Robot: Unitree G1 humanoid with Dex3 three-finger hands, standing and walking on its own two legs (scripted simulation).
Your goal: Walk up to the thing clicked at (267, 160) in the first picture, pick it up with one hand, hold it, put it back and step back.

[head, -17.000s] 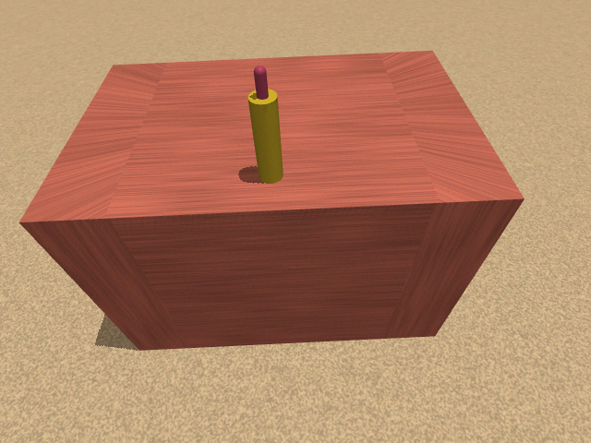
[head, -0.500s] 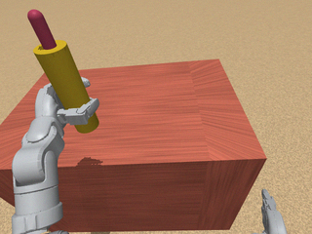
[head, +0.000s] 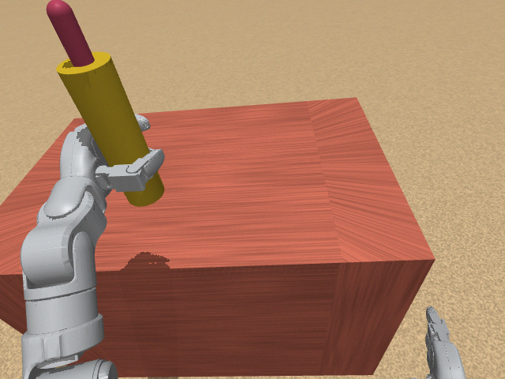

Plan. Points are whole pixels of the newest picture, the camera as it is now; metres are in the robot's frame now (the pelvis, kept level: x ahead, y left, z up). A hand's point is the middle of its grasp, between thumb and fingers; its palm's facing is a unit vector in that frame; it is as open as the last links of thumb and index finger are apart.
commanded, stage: hold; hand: left
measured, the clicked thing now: (111, 119) +0.34 +0.17 +0.30
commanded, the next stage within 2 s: crouch in 1.22 s
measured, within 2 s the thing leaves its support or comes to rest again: neither
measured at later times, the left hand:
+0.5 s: hand (129, 167) +0.33 +0.17 +0.23, palm faces +0.17 -0.98 -0.05, open 7.7 cm
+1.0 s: hand (138, 167) +0.34 +0.17 +0.23, palm faces +0.17 -0.98 -0.03, open 7.7 cm
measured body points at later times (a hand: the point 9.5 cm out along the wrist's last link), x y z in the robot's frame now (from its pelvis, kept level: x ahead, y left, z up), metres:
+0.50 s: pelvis +0.00 +0.00 +0.00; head -0.03 -0.03 +0.45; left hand +0.32 +0.23 +0.24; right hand +0.18 -0.26 -0.08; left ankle +0.02 +0.13 -0.73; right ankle +0.02 -0.15 -0.73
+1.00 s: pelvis +0.00 +0.00 +0.00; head -0.02 -0.03 +0.45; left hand +0.33 +0.22 +0.23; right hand +0.17 -0.27 -0.08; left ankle +0.02 +0.13 -0.73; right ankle +0.02 -0.15 -0.73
